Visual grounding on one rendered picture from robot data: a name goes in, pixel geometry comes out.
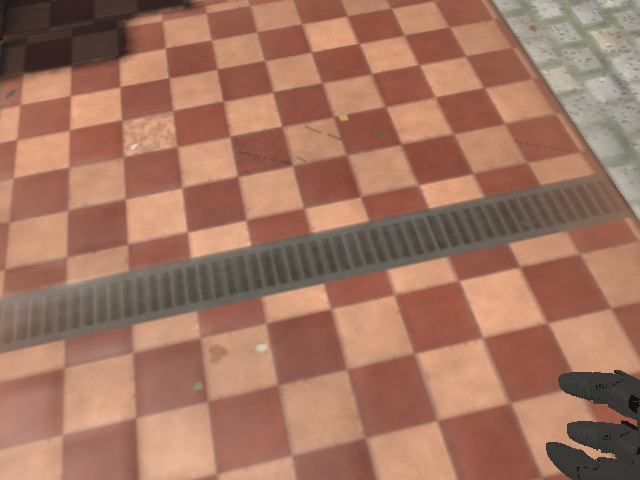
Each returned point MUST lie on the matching robot right hand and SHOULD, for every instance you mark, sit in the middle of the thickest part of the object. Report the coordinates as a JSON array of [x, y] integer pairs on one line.
[[621, 392]]

